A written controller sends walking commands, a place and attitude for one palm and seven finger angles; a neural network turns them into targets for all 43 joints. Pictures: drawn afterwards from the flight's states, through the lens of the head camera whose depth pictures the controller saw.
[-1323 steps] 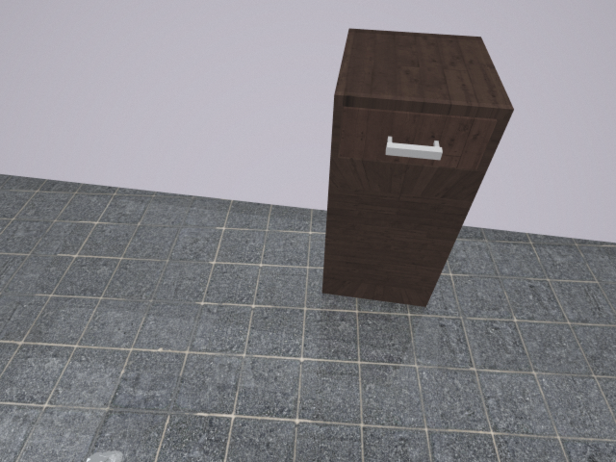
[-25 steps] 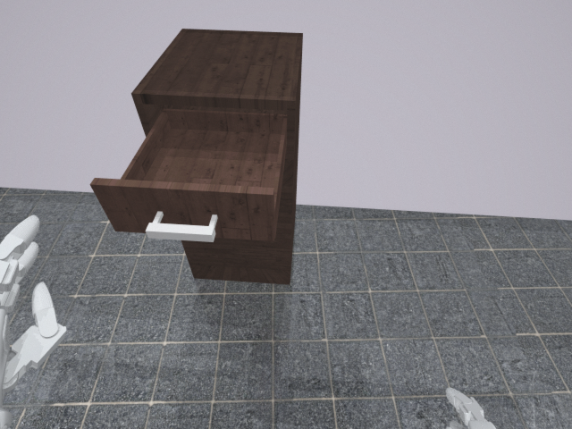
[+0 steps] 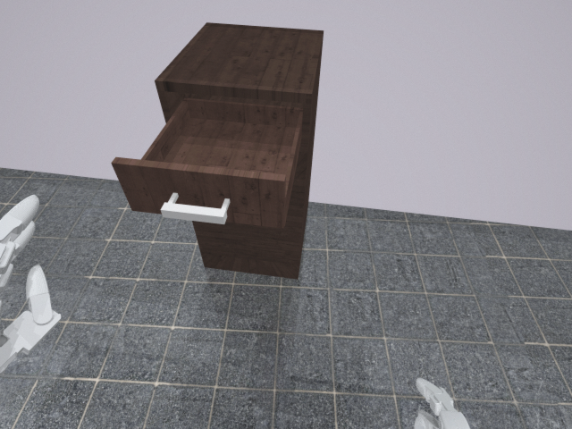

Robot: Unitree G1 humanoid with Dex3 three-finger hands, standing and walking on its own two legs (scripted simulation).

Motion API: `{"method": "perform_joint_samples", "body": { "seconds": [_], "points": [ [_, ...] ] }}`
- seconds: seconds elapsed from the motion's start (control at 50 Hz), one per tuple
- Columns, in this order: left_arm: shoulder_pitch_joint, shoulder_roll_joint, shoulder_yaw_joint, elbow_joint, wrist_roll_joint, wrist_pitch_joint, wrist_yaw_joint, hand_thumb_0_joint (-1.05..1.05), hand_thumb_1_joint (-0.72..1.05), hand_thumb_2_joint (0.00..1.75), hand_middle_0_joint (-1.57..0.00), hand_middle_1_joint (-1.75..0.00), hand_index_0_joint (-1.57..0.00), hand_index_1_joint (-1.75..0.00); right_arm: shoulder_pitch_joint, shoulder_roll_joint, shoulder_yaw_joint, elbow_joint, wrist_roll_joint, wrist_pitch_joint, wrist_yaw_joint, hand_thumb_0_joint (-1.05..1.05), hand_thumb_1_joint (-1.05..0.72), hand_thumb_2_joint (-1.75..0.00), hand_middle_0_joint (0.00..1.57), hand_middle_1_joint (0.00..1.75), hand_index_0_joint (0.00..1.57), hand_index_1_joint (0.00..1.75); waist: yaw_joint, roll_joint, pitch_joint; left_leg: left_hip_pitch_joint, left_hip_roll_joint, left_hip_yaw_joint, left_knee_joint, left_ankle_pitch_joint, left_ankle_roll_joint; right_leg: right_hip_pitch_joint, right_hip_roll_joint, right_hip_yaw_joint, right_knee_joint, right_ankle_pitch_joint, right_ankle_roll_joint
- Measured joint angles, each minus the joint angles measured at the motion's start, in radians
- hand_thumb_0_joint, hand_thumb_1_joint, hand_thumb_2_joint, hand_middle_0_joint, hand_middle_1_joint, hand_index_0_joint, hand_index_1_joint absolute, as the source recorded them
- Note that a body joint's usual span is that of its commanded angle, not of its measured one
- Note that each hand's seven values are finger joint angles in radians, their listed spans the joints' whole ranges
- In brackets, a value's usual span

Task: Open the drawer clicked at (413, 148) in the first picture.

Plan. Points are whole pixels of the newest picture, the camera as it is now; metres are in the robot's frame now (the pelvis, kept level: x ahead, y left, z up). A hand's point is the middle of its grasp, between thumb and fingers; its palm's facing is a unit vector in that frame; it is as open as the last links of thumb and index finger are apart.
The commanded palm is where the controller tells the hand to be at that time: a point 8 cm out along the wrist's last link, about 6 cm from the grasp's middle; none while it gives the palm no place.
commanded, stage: stop stepping back and stand still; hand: left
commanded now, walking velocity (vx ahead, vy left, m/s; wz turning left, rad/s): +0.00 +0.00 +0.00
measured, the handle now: (197, 206) +0.54 +0.20 -0.04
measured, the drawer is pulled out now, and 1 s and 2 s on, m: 0.30 0.30 0.30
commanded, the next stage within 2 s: let the arm hang, fingers relaxed in 0.14 s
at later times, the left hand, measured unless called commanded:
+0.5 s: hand out of the picture +0.09 +0.18 -0.15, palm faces -0.01 -0.98 -0.22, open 7.4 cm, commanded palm none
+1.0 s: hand out of the picture -0.01 +0.18 -0.16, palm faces +0.02 -0.98 -0.22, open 7.3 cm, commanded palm none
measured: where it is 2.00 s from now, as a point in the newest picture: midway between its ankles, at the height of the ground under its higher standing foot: outside the picture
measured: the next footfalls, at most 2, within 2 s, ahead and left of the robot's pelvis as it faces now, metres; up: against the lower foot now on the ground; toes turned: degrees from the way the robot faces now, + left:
none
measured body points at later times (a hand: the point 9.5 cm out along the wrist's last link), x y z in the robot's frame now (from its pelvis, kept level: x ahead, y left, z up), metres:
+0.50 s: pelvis +0.00 +0.00 +0.00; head +0.02 -0.01 +0.45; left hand +0.09 +0.23 -0.13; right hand +0.11 -0.25 -0.13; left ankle +0.00 +0.11 -0.73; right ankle +0.04 -0.08 -0.73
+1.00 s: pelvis +0.00 +0.00 +0.01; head +0.02 -0.02 +0.46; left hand -0.01 +0.23 -0.14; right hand -0.04 -0.20 -0.16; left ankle +0.00 +0.11 -0.73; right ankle +0.04 -0.08 -0.73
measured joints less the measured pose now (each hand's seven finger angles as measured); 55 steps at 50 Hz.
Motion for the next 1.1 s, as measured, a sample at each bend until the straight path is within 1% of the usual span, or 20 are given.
{"method": "perform_joint_samples", "body": {
  "seconds": [0.02,0.04,0.06,0.1,0.12,0.16,0.24,0.26,0.28,0.32,0.34,0.4,0.44,0.48,0.52,0.54,0.6,0.66,0.86,1.1],
  "points": [
    [-0.007,0.007,0.013,0.005,-0.003,-0.006,-0.002,0.01,0.89,0.90,-0.21,-0.30,-0.21,-0.30,-0.007,0.000,0.003,0.005,0.002,0.001,0.003,0.01,-0.90,-0.90,0.20,0.30,0.20,0.30,0.006,-0.001,0.007,-0.014,0.002,0.000,0.025,-0.012,-0.006,0.022,0.001,0.006,-0.061,0.074,-0.017],
    [-0.022,0.001,0.018,0.016,-0.007,-0.011,-0.005,0.01,0.89,0.90,-0.21,-0.30,-0.21,-0.30,-0.022,-0.005,0.004,0.016,0.004,0.006,0.006,0.01,-0.90,-0.90,0.20,0.30,0.20,0.30,0.009,0.013,0.021,-0.023,0.014,-0.006,0.045,-0.022,-0.008,0.023,0.013,-0.002,-0.071,0.111,-0.042],
    [-0.036,-0.007,0.018,0.024,-0.012,-0.011,-0.008,0.01,0.89,0.90,-0.21,-0.30,-0.21,-0.30,-0.034,-0.009,0.001,0.025,0.006,0.011,0.009,0.01,-0.90,-0.90,0.20,0.30,0.21,0.30,0.007,0.025,0.031,-0.033,0.021,-0.018,0.060,-0.039,-0.002,0.024,0.023,-0.011,-0.078,0.120,-0.060],
    [-0.044,-0.029,0.010,0.026,-0.018,-0.009,-0.011,0.01,0.89,0.90,-0.21,-0.30,-0.21,-0.30,-0.049,-0.017,-0.009,0.035,0.010,0.024,0.016,0.01,-0.90,-0.90,0.20,0.30,0.21,0.30,0.005,0.035,0.040,-0.050,0.021,-0.031,0.091,-0.057,0.009,0.031,0.033,-0.022,-0.107,0.127,-0.077],
    [-0.037,-0.039,0.005,0.018,-0.020,-0.007,-0.011,0.01,0.89,0.90,-0.21,-0.30,-0.21,-0.30,-0.052,-0.020,-0.014,0.035,0.010,0.029,0.018,0.01,-0.90,-0.90,0.20,0.30,0.21,0.30,0.005,0.034,0.042,-0.050,0.018,-0.031,0.088,-0.058,0.013,0.036,0.034,-0.022,-0.125,0.132,-0.078],
    [-0.008,-0.050,-0.005,-0.009,-0.020,-0.006,-0.009,0.01,0.89,0.90,-0.21,-0.30,-0.21,-0.30,-0.052,-0.029,-0.018,0.025,0.007,0.033,0.017,0.01,-0.91,-0.90,0.20,0.30,0.21,0.30,0.002,0.028,0.044,-0.022,0.015,-0.024,0.016,-0.022,0.021,0.042,0.036,-0.021,-0.149,0.142,-0.076],
    [0.033,-0.030,-0.014,-0.041,-0.016,-0.011,-0.005,0.01,0.89,0.90,-0.21,-0.30,-0.21,-0.30,-0.056,-0.034,-0.022,0.005,0.004,0.027,0.000,0.01,-0.91,-0.90,0.20,0.30,0.20,0.30,0.010,-0.005,0.062,0.023,0.000,-0.005,-0.068,0.027,0.007,0.051,0.022,-0.003,-0.158,0.144,-0.063],
    [0.007,-0.020,-0.036,0.015,0.000,-0.033,-0.015,0.01,0.89,0.90,-0.21,-0.30,-0.21,-0.30,-0.060,-0.042,-0.033,0.025,0.004,-0.004,0.013,0.01,-0.91,-0.90,0.20,0.30,0.20,0.30,0.009,0.004,0.054,0.011,-0.003,-0.009,-0.066,0.027,0.007,0.034,0.017,-0.006,-0.142,0.146,-0.053],
    [-0.051,-0.013,-0.074,0.115,0.018,-0.023,-0.041,0.01,0.89,0.90,-0.21,-0.30,-0.21,-0.30,-0.068,-0.057,-0.045,0.051,0.003,-0.015,0.029,0.01,-0.91,-0.90,0.20,0.30,0.20,0.30,0.010,0.016,0.045,-0.005,-0.011,-0.018,-0.058,0.027,0.010,0.012,0.008,-0.006,-0.113,0.143,-0.044],
    [-0.184,-0.025,-0.153,0.375,0.034,0.059,-0.088,0.00,0.90,0.90,-0.20,-0.30,-0.20,-0.30,-0.087,-0.084,-0.052,0.099,-0.003,0.015,0.046,0.01,-0.91,-0.90,0.20,0.30,0.20,0.30,0.009,0.034,0.023,-0.036,-0.034,-0.032,-0.030,0.020,0.016,-0.017,-0.007,0.010,-0.069,0.110,-0.038],
    [-0.245,-0.044,-0.184,0.520,0.037,0.104,-0.103,0.00,0.90,0.90,-0.20,-0.30,-0.20,-0.30,-0.099,-0.092,-0.048,0.122,-0.007,0.036,0.050,0.01,-0.91,-0.90,0.20,0.30,0.20,0.30,0.010,0.039,0.015,-0.047,-0.041,-0.034,-0.011,0.012,0.017,-0.020,-0.011,0.014,-0.061,0.087,-0.046],
    [-0.368,-0.112,-0.252,0.934,0.042,0.207,-0.123,0.00,0.91,0.90,-0.20,-0.30,-0.20,-0.30,-0.126,-0.088,-0.037,0.178,-0.011,0.089,0.054,0.01,-0.91,-0.90,0.20,0.30,0.20,0.30,0.006,0.052,0.024,-0.044,-0.030,-0.034,0.025,-0.012,0.011,-0.012,0.000,0.014,-0.043,0.084,-0.057],
    [-0.397,-0.148,-0.295,1.143,0.038,0.243,-0.133,0.00,0.91,0.90,-0.19,-0.30,-0.19,-0.29,-0.126,-0.070,-0.031,0.204,-0.014,0.115,0.051,0.01,-0.91,-0.90,0.20,0.30,0.20,0.30,-0.005,0.041,0.041,-0.025,-0.020,-0.033,0.025,-0.014,0.002,0.010,0.010,0.015,-0.052,0.087,-0.061],
    [-0.402,-0.187,-0.335,1.301,0.032,0.261,-0.141,0.01,0.91,0.90,-0.19,-0.30,-0.19,-0.29,-0.116,-0.050,-0.025,0.234,-0.017,0.133,0.047,0.01,-0.91,-0.90,0.19,0.30,0.20,0.30,-0.010,0.025,0.061,0.000,-0.011,-0.028,0.006,-0.009,0.003,0.036,0.020,0.020,-0.080,0.100,-0.062],
    [-0.395,-0.228,-0.364,1.416,0.027,0.266,-0.148,0.01,0.91,0.90,-0.19,-0.30,-0.19,-0.29,-0.097,-0.033,-0.015,0.272,-0.018,0.143,0.043,0.01,-0.91,-0.90,0.19,0.30,0.20,0.30,-0.005,0.012,0.078,0.020,-0.002,-0.024,-0.026,0.007,0.003,0.059,0.030,0.025,-0.123,0.125,-0.062],
    [-0.393,-0.238,-0.347,1.454,0.018,0.259,-0.131,0.00,0.95,0.90,-0.20,-0.30,-0.20,-0.29,-0.084,-0.024,-0.012,0.293,-0.018,0.145,0.040,0.00,-0.91,-0.90,0.19,0.30,0.20,0.30,0.001,0.007,0.086,0.025,0.003,-0.026,-0.041,0.015,0.001,0.069,0.035,0.023,-0.148,0.138,-0.063],
    [-0.385,-0.221,-0.338,1.536,0.018,0.239,-0.131,-0.01,1.00,0.90,-0.20,-0.30,-0.20,-0.30,-0.042,-0.001,-0.004,0.359,-0.018,0.156,0.035,0.00,-0.91,-0.90,0.19,0.30,0.20,0.30,0.024,0.003,0.102,0.036,0.013,-0.032,-0.080,0.040,-0.004,0.092,0.045,0.018,-0.212,0.175,-0.068],
    [-0.364,-0.210,-0.341,1.601,0.018,0.229,-0.136,-0.01,0.99,0.90,-0.20,-0.30,-0.20,-0.30,-0.004,0.012,-0.005,0.414,-0.017,0.162,0.031,0.00,-0.91,-0.90,0.19,0.30,0.20,0.30,0.034,0.016,0.106,0.045,0.016,-0.033,-0.103,0.052,-0.005,0.108,0.049,0.018,-0.250,0.195,-0.069],
    [-0.326,-0.225,-0.346,1.717,0.014,0.216,-0.125,0.00,0.93,0.90,-0.20,-0.30,-0.20,-0.29,0.066,0.034,-0.013,0.501,-0.011,0.154,0.017,0.00,-0.91,-0.90,0.19,0.30,0.20,0.30,0.023,0.058,0.094,0.078,0.011,-0.018,-0.138,0.062,0.003,0.131,0.045,0.034,-0.272,0.203,-0.062],
    [-0.377,-0.274,-0.349,1.704,0.019,0.202,-0.115,0.00,0.92,0.90,-0.20,-0.30,-0.20,-0.29,0.059,0.063,-0.017,0.512,-0.015,0.141,0.016,0.00,-0.91,-0.90,0.19,0.30,0.20,0.30,0.013,0.052,0.061,0.091,0.009,-0.005,-0.138,0.056,0.005,0.132,0.044,0.046,-0.256,0.192,-0.060]
  ]
}}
